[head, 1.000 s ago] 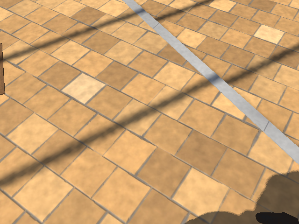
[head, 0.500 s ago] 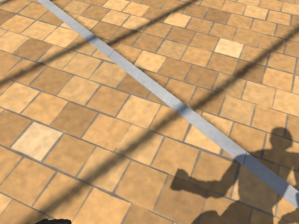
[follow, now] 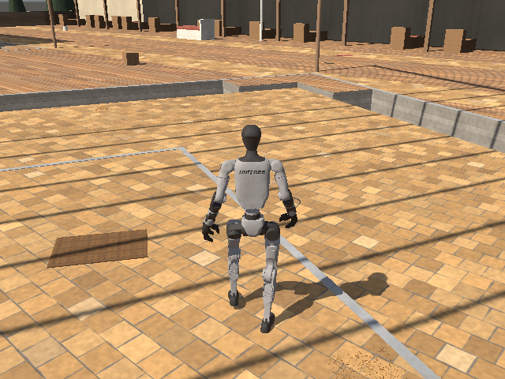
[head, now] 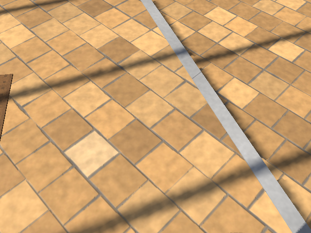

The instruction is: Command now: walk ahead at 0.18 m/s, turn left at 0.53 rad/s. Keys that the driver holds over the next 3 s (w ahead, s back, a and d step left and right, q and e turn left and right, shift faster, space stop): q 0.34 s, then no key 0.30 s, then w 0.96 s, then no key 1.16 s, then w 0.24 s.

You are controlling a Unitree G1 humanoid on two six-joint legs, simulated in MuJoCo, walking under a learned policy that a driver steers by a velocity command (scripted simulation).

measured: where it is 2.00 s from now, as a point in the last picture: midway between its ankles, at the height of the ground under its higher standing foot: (148, 185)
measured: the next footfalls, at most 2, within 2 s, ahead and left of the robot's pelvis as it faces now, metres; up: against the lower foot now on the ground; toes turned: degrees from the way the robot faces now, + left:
left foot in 0.08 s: +0.19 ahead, +0.11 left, +0.00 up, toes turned +5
right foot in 0.54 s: +0.20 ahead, -0.12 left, +0.00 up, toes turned +18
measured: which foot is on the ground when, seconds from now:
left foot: up 0.00-0.06, down 0.08-0.54, up 0.56-0.84, down 0.86-1.00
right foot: down 0.00-0.10, up 0.12-0.52, down 0.54-0.88, up 0.90-1.00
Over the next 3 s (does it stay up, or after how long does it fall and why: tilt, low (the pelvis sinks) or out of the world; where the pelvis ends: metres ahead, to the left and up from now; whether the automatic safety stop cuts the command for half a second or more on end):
stays up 0.73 0.14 -0.01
